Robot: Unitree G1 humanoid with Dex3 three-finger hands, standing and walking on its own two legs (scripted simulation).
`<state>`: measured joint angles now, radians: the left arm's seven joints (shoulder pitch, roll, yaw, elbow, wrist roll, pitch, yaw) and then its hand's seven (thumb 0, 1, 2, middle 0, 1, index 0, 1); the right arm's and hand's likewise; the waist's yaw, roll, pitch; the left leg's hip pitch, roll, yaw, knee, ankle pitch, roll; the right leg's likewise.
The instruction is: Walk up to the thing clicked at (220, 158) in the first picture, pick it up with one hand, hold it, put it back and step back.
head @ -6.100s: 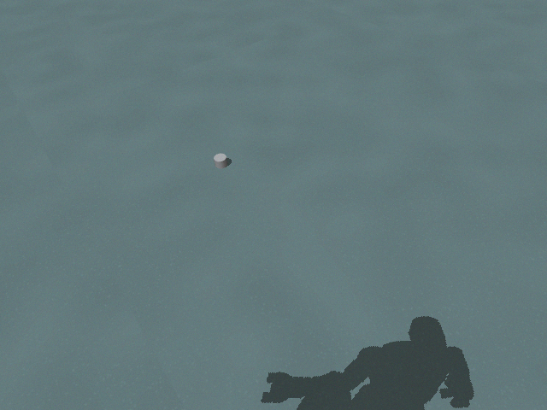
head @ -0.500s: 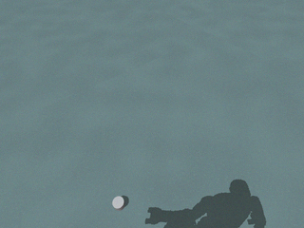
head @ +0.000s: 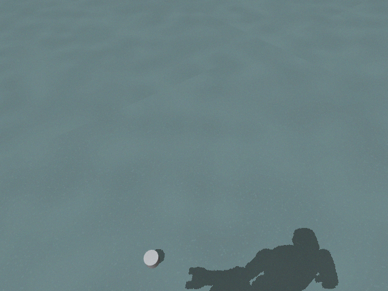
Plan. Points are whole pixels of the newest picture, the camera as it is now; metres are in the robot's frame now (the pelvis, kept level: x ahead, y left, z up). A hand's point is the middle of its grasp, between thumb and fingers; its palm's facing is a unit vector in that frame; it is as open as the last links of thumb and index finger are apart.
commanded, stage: stand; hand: left
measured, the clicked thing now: (151, 259) +0.40 +0.26 -0.75
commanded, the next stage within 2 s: none
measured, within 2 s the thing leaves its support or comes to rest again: neither
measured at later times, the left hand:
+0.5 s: hand out of the picture +0.05 +0.26 -0.15, palm faces -0.02 -0.94 -0.35, open 7.4 cm
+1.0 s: hand out of the picture +0.05 +0.26 -0.16, palm faces -0.02 -0.94 -0.34, open 7.4 cm
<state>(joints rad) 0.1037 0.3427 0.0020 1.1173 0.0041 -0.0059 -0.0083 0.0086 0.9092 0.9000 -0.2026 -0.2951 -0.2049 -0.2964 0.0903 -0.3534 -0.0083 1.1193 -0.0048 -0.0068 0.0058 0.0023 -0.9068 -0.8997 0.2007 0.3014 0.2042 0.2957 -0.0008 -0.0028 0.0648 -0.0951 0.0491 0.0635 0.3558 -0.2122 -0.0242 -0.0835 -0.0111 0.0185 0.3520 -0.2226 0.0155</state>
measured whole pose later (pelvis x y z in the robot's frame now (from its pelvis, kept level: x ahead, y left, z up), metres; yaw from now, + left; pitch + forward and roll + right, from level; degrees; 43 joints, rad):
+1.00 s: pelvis -0.01 +0.01 +0.00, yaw +1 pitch -2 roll +0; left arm 0.12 0.35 -0.01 1.13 0.01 -0.01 -0.01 0.01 0.91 0.90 -0.20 -0.30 -0.21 -0.30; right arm 0.10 -0.35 0.00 1.15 -0.01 -0.01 0.01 0.00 -0.91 -0.90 0.20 0.30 0.20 0.30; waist 0.00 0.00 0.05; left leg -0.12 0.03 0.05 0.31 -0.16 -0.01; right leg -0.09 -0.03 0.00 0.30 -0.18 0.03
